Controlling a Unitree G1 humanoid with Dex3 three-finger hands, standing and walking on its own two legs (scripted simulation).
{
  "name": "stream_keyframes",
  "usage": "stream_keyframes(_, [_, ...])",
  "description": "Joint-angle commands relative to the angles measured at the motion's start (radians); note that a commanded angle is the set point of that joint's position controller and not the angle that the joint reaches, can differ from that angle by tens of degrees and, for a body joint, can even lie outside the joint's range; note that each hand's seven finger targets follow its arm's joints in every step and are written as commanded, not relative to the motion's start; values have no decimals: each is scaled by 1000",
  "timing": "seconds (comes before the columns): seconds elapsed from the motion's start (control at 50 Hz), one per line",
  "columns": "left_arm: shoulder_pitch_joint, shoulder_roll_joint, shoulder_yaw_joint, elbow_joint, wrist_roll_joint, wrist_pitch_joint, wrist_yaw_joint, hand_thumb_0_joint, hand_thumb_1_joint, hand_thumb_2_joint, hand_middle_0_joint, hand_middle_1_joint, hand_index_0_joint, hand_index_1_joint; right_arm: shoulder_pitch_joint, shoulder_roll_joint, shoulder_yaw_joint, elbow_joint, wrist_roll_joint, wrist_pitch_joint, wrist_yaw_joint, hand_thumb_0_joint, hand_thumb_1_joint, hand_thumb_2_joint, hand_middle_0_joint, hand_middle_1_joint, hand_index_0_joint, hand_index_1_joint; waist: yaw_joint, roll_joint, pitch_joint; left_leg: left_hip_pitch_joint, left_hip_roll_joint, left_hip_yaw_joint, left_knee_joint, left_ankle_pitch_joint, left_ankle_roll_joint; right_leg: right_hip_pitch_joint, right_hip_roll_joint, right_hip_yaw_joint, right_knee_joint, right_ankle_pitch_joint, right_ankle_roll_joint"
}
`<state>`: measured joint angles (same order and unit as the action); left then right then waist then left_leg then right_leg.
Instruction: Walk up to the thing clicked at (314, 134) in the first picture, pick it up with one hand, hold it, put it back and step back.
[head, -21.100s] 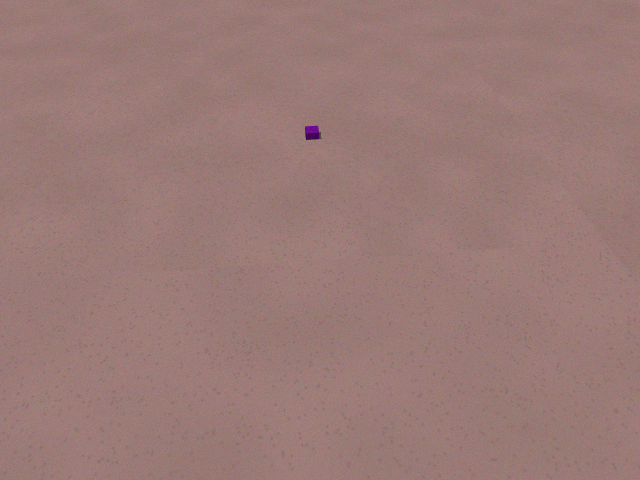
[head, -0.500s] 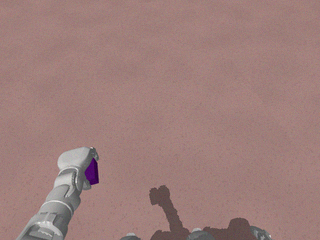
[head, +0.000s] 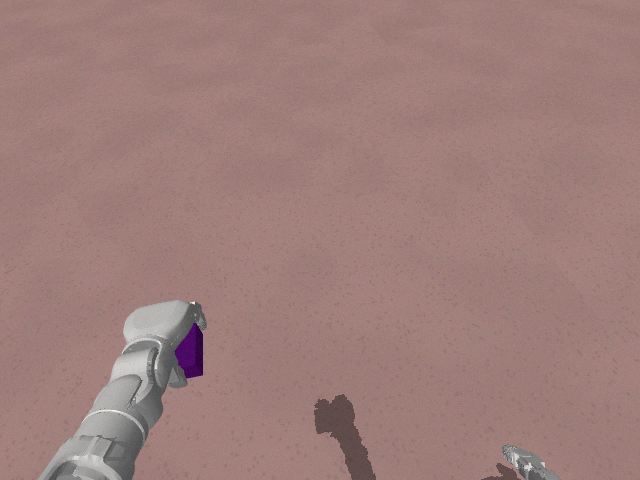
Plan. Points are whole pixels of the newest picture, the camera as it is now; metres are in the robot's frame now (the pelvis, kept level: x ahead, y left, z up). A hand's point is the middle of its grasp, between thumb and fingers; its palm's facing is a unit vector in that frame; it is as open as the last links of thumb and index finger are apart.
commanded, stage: hold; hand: left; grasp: from above
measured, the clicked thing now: (175, 353) +0.32 +0.23 -0.08
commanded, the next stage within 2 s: crouch in 1.46 s
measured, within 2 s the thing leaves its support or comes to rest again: neither
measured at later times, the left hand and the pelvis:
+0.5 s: hand (166, 360) +0.29 +0.22 -0.03, palm faces -0.44 -0.09 -0.90, open 9.5 cm; pelvis -0.01 +0.00 +0.01, yaw +0 degrees
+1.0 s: hand (168, 359) +0.28 +0.21 -0.01, palm faces -0.43 -0.09 -0.90, open 9.5 cm; pelvis -0.01 -0.01 +0.01, yaw -1 degrees
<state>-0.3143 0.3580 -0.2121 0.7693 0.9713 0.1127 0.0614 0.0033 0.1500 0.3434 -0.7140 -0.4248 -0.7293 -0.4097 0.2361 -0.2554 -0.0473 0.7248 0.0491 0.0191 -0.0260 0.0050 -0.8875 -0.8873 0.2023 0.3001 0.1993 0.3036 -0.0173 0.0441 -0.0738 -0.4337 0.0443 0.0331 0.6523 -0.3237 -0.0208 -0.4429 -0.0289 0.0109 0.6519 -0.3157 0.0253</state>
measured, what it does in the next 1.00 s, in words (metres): stands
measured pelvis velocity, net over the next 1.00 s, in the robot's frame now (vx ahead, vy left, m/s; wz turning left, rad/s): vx -0.01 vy -0.01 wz -0.01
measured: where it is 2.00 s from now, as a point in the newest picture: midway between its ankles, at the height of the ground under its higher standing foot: outside the picture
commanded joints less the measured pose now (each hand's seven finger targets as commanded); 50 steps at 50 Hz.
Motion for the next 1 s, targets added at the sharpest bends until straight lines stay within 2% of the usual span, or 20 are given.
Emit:
stream_keyframes(0.0, [-326,208,82,-220,1,9,22,0,684,498,-979,-570,-1022,-525,-56,-132,-38,-130,5,-29,-12,0,-882,-892,200,300,200,300,6,-24,-229,153,-51,1,-100,243,22,118,57,-8,-107,214,-26])
stream_keyframes(0.02, [-284,175,64,-174,2,15,14,0,678,486,-972,-574,-1017,-527,-55,-127,-36,-132,6,-29,-11,0,-884,-893,200,300,200,300,1,-50,-212,144,-50,2,-102,247,25,117,57,-10,-108,221,-25])
stream_keyframes(0.04, [-313,197,70,-248,2,10,12,0,676,492,-979,-563,-1019,-522,-64,-129,-37,-138,6,-27,-11,0,-885,-894,200,300,200,300,13,-43,-228,159,-54,5,-105,254,26,133,53,-10,-117,229,-23])
stream_keyframes(0.14, [-305,214,84,-255,6,24,-1,0,691,541,-1007,-565,-1038,-533,-69,-127,-33,-140,7,-22,-10,0,-888,-896,200,300,200,300,20,-38,-241,185,-54,11,-119,284,28,163,51,-10,-128,257,-22])
stream_keyframes(0.2, [-300,192,68,-263,6,26,-12,0,667,552,-977,-594,-1011,-557,-79,-125,-29,-146,10,-21,-11,0,-885,-894,200,300,200,300,8,-36,-216,188,-53,11,-134,251,27,149,53,-6,-139,224,-25])
stream_keyframes(0.26, [-303,210,77,-288,8,27,-20,0,677,523,-980,-579,-1018,-539,-84,-126,-30,-146,10,-21,-12,0,-885,-894,200,300,200,300,16,-32,-237,206,-52,14,-139,277,28,168,53,-10,-142,243,-25])
stream_keyframes(0.3, [-304,209,78,-303,3,30,-26,0,677,565,-1002,-573,-1029,-545,-86,-126,-30,-150,11,-20,-11,0,-888,-896,200,300,200,300,20,-21,-235,217,-51,16,-147,289,27,180,53,-13,-147,252,-26])
stream_keyframes(0.36, [-281,191,68,-275,4,31,-30,0,673,541,-1000,-557,-1027,-530,-98,-122,-25,-153,11,-21,-11,0,-886,-895,200,300,200,300,19,-37,-193,207,-48,12,-165,254,27,168,56,-15,-161,216,-28])
stream_keyframes(0.4, [-303,211,80,-318,1,25,-34,0,673,522,-991,-568,-1023,-535,-108,-123,-25,-160,12,-22,-13,0,-887,-896,200,300,200,300,28,-13,-203,220,-50,14,-173,243,24,173,53,-12,-169,200,-30])
stream_keyframes(0.42, [-271,207,78,-283,5,27,-36,0,654,519,-980,-563,-1011,-531,-103,-124,-23,-159,12,-22,-12,0,-887,-895,200,300,200,300,19,-29,-192,214,-48,12,-173,243,26,170,54,-12,-171,200,-28])
stream_keyframes(0.44, [-274,205,78,-302,2,27,-38,0,653,506,-981,-556,-1012,-524,-113,-123,-22,-162,11,-22,-12,0,-889,-896,200,300,200,300,28,-25,-185,217,-49,13,-180,242,25,176,54,-16,-175,199,-28])
stream_keyframes(0.52, [-287,209,79,-328,-1,21,-42,0,629,506,-965,-564,-995,-532,-116,-122,-21,-169,12,-23,-13,0,-892,-897,200,300,199,300,24,-33,-192,228,-50,14,-182,243,28,182,53,-12,-186,202,-26])
stream_keyframes(0.54, [-282,211,84,-337,3,20,-42,0,628,495,-969,-553,-999,-521,-122,-117,-19,-170,14,-23,-13,0,-894,-898,200,300,200,300,35,-25,-191,231,-53,16,-186,243,27,186,50,-9,-189,201,-27])
stream_keyframes(0.56, [-282,210,82,-333,2,20,-42,0,640,502,-970,-569,-1003,-534,-120,-118,-19,-170,12,-24,-13,0,-893,-897,200,300,200,300,27,-34,-190,230,-54,17,-184,231,28,183,50,-7,-194,189,-25])
stream_keyframes(0.66, [-238,202,79,-333,-2,29,-57,0,669,495,-991,-552,-1024,-519,-134,-119,-18,-173,15,-22,-15,0,-891,-897,200,300,200,300,30,-51,-184,246,-53,22,-196,243,33,196,48,-8,-203,203,-22])
stream_keyframes(0.7, [-280,228,93,-378,-1,23,-62,0,655,488,-971,-565,-1007,-527,-132,-120,-19,-172,14,-22,-17,0,-889,-896,200,300,200,300,31,-34,-207,258,-54,23,-195,257,33,202,47,-8,-205,219,-21])
stream_keyframes(0.76, [-252,209,81,-374,-5,23,-73,0,671,485,-995,-543,-1027,-510,-142,-116,-15,-178,16,-22,-18,0,-891,-897,200,300,200,300,32,-46,-187,257,-53,23,-203,250,34,202,48,-9,-210,209,-22])
stream_keyframes(0.78, [-226,222,95,-363,-6,25,-74,0,665,469,-983,-553,-1021,-515,-148,-118,-15,-179,18,-22,-20,0,-891,-897,200,300,200,300,44,-46,-178,252,-52,20,-210,247,31,206,51,-12,-212,198,-25])
stream_keyframes(0.86, [-258,215,84,-397,-5,29,-81,0,660,486,-986,-541,-1019,-507,-149,-115,-14,-180,17,-22,-22,0,-890,-897,200,300,200,300,30,-43,-187,274,-56,29,-207,253,36,206,46,-6,-222,217,-20])
stream_keyframes(0.98, [-225,210,79,-391,-6,38,-96,0,634,456,-955,-542,-994,-502,-156,-115,-12,-185,18,-20,-22,0,-887,-896,200,300,200,300,38,-52,-173,274,-52,27,-221,264,36,213,50,-14,-223,221,-24])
